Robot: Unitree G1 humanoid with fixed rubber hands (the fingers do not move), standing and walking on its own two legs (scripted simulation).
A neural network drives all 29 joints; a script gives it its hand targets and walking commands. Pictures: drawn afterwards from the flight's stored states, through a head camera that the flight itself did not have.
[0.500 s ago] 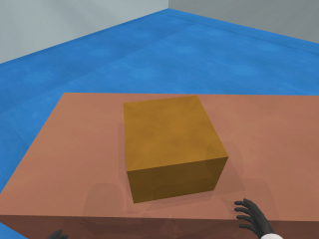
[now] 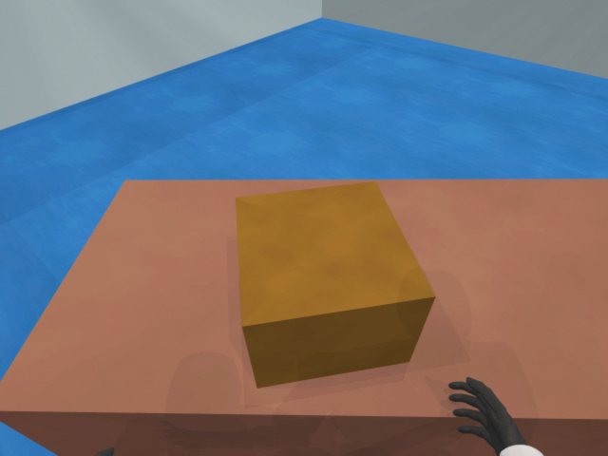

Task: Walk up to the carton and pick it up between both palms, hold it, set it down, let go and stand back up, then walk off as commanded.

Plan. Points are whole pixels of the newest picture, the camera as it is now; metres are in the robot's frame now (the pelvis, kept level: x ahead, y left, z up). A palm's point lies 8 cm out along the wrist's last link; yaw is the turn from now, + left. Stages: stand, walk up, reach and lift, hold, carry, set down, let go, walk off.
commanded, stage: walk off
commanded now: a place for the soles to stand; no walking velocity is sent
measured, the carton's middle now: (320, 277) +0.43 +0.01 -0.04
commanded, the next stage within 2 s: none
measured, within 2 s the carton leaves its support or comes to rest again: neither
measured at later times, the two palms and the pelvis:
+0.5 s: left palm out of the picture -0.01 +0.36 -0.10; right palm out of the picture +0.09 -0.28 -0.07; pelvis -0.08 +0.02 -0.01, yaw -1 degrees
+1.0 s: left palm out of the picture -0.09 +0.31 -0.06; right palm out of the picture -0.07 -0.34 -0.12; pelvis -0.20 -0.02 -0.01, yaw -3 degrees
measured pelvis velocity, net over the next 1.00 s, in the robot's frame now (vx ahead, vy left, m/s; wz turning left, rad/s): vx -0.20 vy -0.02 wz -0.06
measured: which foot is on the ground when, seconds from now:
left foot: down 0.00-0.64, up 0.66-1.00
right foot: down 0.00-0.28, up 0.30-0.60, down 0.62-1.00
